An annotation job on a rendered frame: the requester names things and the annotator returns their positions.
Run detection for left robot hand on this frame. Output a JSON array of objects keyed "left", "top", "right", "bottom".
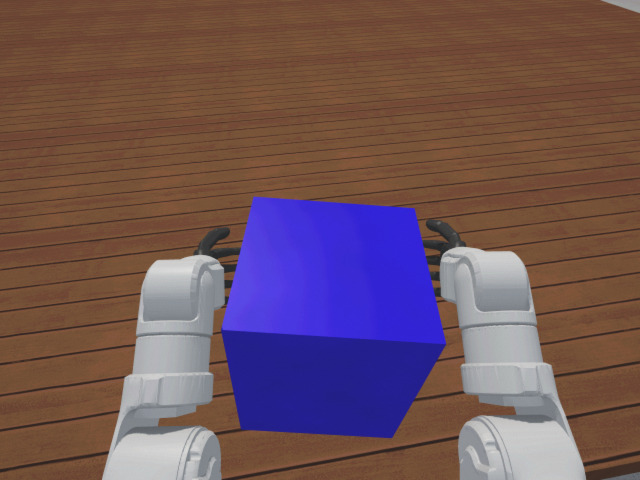
[{"left": 193, "top": 227, "right": 241, "bottom": 305}]

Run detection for right robot hand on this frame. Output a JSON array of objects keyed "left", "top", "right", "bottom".
[{"left": 422, "top": 220, "right": 466, "bottom": 297}]

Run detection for robot left upper arm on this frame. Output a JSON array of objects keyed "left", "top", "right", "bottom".
[{"left": 104, "top": 425, "right": 222, "bottom": 480}]

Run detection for left robot forearm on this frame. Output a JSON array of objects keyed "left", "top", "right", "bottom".
[{"left": 102, "top": 255, "right": 225, "bottom": 480}]

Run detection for right robot forearm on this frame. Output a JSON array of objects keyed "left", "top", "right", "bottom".
[{"left": 440, "top": 247, "right": 586, "bottom": 480}]

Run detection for robot right upper arm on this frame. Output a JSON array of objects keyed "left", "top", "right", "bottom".
[{"left": 458, "top": 415, "right": 585, "bottom": 480}]

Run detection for carton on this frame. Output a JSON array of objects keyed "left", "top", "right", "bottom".
[{"left": 221, "top": 197, "right": 446, "bottom": 438}]

